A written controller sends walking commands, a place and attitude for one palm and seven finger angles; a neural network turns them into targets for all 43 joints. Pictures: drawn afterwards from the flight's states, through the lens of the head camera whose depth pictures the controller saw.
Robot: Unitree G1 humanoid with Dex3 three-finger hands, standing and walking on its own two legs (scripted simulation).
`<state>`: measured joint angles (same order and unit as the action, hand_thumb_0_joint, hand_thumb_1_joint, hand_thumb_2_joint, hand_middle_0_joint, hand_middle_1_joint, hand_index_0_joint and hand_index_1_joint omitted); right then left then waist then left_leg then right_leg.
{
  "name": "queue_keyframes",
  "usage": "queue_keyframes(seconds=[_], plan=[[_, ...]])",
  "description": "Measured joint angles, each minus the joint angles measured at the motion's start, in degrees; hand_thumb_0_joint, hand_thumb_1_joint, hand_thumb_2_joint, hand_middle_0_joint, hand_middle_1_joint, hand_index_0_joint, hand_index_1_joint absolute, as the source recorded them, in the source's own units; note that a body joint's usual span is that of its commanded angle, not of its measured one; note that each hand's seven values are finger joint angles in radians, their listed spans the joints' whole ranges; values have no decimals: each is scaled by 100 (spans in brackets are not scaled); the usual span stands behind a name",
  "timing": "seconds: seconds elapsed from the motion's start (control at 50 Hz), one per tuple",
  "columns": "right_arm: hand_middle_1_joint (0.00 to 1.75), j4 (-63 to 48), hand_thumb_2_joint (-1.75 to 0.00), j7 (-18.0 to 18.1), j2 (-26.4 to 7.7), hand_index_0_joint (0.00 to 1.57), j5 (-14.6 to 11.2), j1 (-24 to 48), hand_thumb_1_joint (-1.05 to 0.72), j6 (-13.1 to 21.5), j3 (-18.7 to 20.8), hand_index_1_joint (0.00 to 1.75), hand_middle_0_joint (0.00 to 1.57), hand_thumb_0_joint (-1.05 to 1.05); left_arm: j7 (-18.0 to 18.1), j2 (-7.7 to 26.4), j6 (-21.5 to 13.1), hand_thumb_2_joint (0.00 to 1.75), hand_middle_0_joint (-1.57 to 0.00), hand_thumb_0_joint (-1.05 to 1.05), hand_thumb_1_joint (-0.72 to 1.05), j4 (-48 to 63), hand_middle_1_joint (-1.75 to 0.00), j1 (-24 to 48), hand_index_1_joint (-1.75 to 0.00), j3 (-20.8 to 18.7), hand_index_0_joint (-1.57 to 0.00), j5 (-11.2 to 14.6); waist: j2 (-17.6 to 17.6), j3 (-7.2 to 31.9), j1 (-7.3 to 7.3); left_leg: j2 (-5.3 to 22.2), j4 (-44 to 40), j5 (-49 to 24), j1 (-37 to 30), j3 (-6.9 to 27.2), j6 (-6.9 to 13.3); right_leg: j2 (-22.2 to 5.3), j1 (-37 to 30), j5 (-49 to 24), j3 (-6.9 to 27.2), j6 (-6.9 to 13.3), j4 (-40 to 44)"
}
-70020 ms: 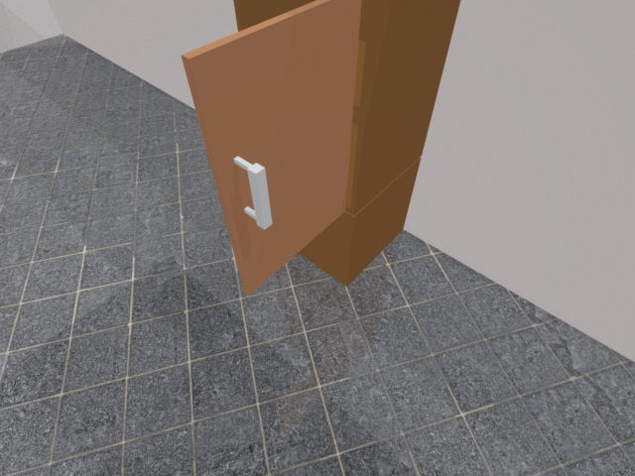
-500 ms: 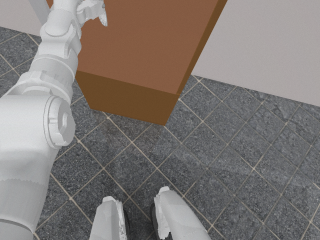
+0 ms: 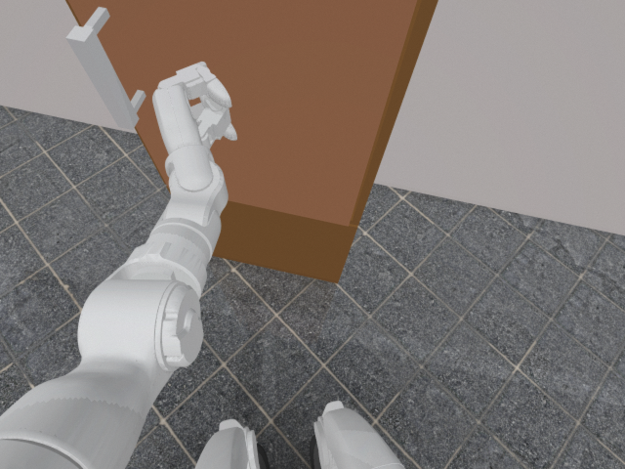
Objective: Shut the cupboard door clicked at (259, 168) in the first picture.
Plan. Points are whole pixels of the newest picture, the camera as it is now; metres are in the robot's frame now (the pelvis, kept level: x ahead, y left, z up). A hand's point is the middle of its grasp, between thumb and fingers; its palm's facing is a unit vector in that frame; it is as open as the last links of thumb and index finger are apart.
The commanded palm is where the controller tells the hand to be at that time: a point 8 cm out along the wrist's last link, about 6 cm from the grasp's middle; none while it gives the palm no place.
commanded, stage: pull the fist back off the door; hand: left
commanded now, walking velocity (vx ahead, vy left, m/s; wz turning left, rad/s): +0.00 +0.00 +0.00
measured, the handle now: (114, 72) +0.63 +0.16 +0.08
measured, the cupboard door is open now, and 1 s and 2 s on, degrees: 0 0 0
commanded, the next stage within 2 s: draw the hand back to the body in 0.30 s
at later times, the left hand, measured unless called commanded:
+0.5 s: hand (234, 145) +0.49 +0.02 +0.08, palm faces +0.11 -0.99 -0.08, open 3.1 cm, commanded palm +0.43 +0.09 +0.10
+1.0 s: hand (87, 248) +0.34 +0.13 +0.16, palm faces +0.07 -1.00 -0.07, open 3.1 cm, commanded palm +0.30 +0.19 +0.17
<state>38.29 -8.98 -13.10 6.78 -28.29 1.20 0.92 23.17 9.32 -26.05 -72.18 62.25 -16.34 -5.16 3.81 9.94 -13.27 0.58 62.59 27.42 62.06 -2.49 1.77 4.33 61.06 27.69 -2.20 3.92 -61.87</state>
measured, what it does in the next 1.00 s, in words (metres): rises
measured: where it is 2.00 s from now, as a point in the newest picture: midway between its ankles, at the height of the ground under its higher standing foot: outside the picture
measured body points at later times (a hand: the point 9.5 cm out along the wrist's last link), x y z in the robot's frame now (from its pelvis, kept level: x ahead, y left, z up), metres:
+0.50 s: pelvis -0.01 -0.01 +0.01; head +0.10 -0.02 +0.44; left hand +0.48 +0.07 +0.09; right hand +0.05 -0.26 -0.13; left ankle +0.01 +0.10 -0.65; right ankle +0.00 -0.08 -0.65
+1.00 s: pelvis +0.00 +0.01 +0.07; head +0.00 +0.00 +0.52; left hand +0.33 +0.19 +0.17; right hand +0.15 -0.23 -0.03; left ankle +0.01 +0.10 -0.65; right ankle +0.00 -0.08 -0.65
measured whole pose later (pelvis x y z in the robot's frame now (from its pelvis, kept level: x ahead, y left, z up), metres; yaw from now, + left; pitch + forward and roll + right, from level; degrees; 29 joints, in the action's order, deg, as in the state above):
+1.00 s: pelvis +0.00 +0.01 +0.07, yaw +1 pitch +5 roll +0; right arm 31.8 0.3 -14.1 -2.4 -14.3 -1.9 0.5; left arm 5.7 7.9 -13.4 -17.8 8.5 0.3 5.4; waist 1.7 5.7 -1.5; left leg -1.5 40.3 20.0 25.3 -2.9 2.8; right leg 2.9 24.5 20.7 -0.4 2.6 -40.3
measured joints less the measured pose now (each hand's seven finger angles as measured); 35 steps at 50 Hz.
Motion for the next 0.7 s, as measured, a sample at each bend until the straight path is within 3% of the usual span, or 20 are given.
queue_keyframes(seconds=[0.06, 0.14, 0.2, 0.26, 0.3, 0.36, 0.44, 0.5, 0.58, 0.7], plan=[[30, 78, -90, -18, -14, 20, -26, 48, -90, -28, 86, 30, 20, 0, -124, -126, -308, 90, -130, 2, 90, 373, -150, -372, -150, 350, -129, -33, -80, 4, 163, -18, -41, 7, -130, 51, -41, -13, -138, 38, -46, 39, 24], [30, 94, -90, 13, -76, 20, -119, 213, -90, -171, 182, 30, 20, 0, -281, -349, -163, 90, -130, 2, 91, 557, -150, -761, -150, 868, -129, 42, -123, -6, 337, -50, -131, -6, -340, 140, -79, -37, -381, 57, -125, 68, 120], [30, 17, -90, 95, -132, 20, -176, 406, -91, -255, 202, 30, 20, 0, -326, -604, 42, 90, -130, 2, 91, 709, -150, -1078, -150, 952, -130, 276, -143, -41, 409, -60, -258, -42, -549, 157, -92, -41, -591, 31, -134, 78, 240], [30, -85, -90, 181, -157, 20, -192, 615, -91, -229, 202, 30, 20, 0, -284, -818, -15, 90, -130, 2, 90, 985, -150, -1389, -150, 901, -130, 451, -160, -63, 441, -66, -367, -80, -716, 139, -101, -45, -737, 3, -110, 85, 315], [30, -125, -90, 216, -147, 20, -177, 765, -91, -187, 198, 30, 20, 0, -224, -860, -197, 90, -130, 2, 90, 1092, -150, -1456, -150, 927, -130, 393, -177, -78, 444, -80, -372, -90, -754, 130, -104, -60, -763, 10, -104, 89, 289], [30, -133, -90, 228, -109, 20, -143, 977, -91, -157, 186, 30, 20, 0, -136, -780, -475, 90, -130, 2, 90, 1055, -150, -1294, -150, 994, -130, 107, -189, -59, 434, -103, -264, -78, -660, 133, -109, -87, -660, 51, -116, 93, 145], [30, -102, -90, 236, -40, 20, -175, 1153, -91, -257, 134, 30, 20, 0, -95, -588, -370, 90, -130, 2, 90, 646, -150, -884, -150, 1060, -130, -114, -179, -23, 432, -121, -138, -69, -511, 121, -107, -112, -499, 80, -115, 78, -13], [30, -158, -90, 294, 12, 20, -259, 1126, -91, -404, 64, 30, 20, 0, -228, -580, 17, 90, -130, 2, 90, 634, -150, -926, -150, 798, -130, 87, -171, -52, 481, -107, -246, -116, -621, 55, -118, -99, -570, 22, -43, 75, 61], [30, -317, -90, 393, 57, 20, -362, 881, -91, -496, 1, 30, 20, 0, -498, -605, 257, 90, -130, 2, 90, 1492, -150, -1816, -150, 456, -130, 553, -130, -90, 621, -76, -649, -233, -1105, -78, -83, -56, -981, -129, 112, 43, 411], [30, -308, -90, 458, 41, 20, -523, 566, -91, -427, -10, 30, 20, 1, -969, -402, 18, 90, -130, 2, 90, 3113, -150, -3289, -150, 961, -129, 677, -120, -124, 912, -71, -1122, -352, -1935, -54, -58, -33, -1844, -272, 125, 18, 943]])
